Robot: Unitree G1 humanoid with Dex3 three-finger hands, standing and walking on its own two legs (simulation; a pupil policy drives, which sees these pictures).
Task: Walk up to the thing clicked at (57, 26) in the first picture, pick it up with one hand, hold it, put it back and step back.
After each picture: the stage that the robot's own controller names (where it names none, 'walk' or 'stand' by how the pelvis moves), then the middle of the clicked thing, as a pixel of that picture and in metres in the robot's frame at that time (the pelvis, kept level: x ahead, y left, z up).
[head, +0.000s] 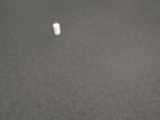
stand; (56, 29) +1.58 +0.36 -0.72
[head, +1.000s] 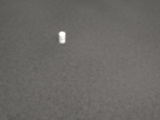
walk; (62, 37) +1.47 +0.18 -0.71
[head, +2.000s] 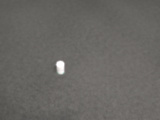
walk; (60, 67) +0.90 +0.19 -0.71
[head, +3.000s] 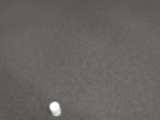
walk; (55, 109) +0.52 +0.24 -0.69
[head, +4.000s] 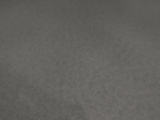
stand; out of the picture +0.34 +0.19 -0.70
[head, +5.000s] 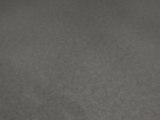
stand; out of the picture +0.31 +0.19 -0.72
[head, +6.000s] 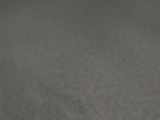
stand; out of the picture +0.31 +0.18 -0.73
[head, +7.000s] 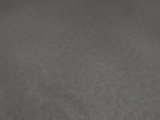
stand; out of the picture +0.31 +0.19 -0.73
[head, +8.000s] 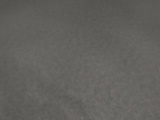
stand; out of the picture +0.30 +0.19 -0.73
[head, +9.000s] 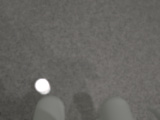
go down; (43, 86) +0.37 +0.19 -0.46
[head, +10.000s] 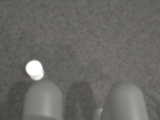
go down; (35, 70) +0.40 +0.21 -0.32
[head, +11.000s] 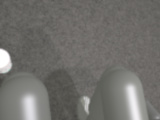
close in; (0, 62) +0.39 +0.23 -0.24
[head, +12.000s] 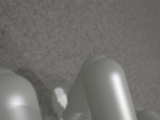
close; out of the picture +0.39 +0.26 -0.22
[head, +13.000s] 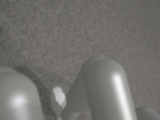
lift; out of the picture +0.38 +0.26 -0.22
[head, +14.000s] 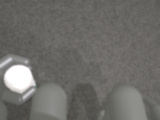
lift; (21, 82) +0.30 +0.21 -0.05
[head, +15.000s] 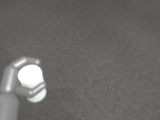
hold; (33, 84) +0.33 +0.17 +0.04
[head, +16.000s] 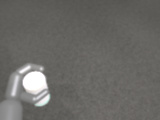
hold; (37, 89) +0.32 +0.17 +0.01
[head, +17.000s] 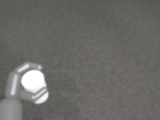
crouch; (36, 87) +0.33 +0.17 -0.03
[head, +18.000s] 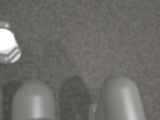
lower; (6, 47) +0.44 +0.22 -0.09
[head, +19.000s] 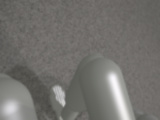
lower; out of the picture +0.41 +0.27 -0.22
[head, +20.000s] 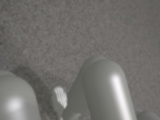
lower; out of the picture +0.39 +0.27 -0.22
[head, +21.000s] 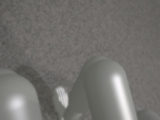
lower; out of the picture +0.39 +0.26 -0.22
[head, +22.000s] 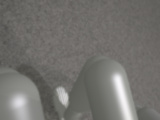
lower; out of the picture +0.38 +0.26 -0.22
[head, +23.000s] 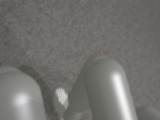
loosen; out of the picture +0.38 +0.25 -0.22
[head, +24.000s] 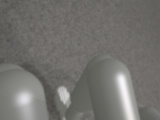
withdraw; out of the picture +0.37 +0.24 -0.22
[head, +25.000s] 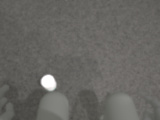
walk; (49, 83) +0.38 +0.19 -0.44
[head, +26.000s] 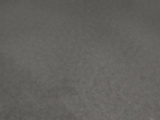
stand; out of the picture +0.32 +0.17 -0.66
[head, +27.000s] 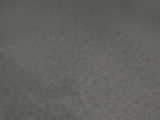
stand; out of the picture +0.31 +0.18 -0.67
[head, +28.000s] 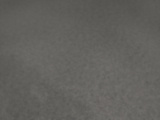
stand; out of the picture +0.33 +0.17 -0.72
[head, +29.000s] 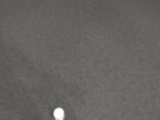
walk; (59, 114) +0.37 +0.12 -0.71
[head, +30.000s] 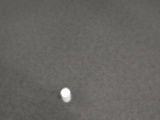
walk; (66, 95) +0.55 +0.16 -0.69
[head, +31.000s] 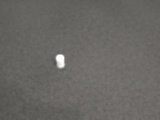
walk; (60, 61) +0.89 +0.19 -0.70
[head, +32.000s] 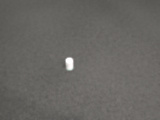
stand; (69, 64) +1.01 +0.15 -0.72
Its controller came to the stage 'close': yes
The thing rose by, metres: 0.72
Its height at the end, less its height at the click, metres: +0.00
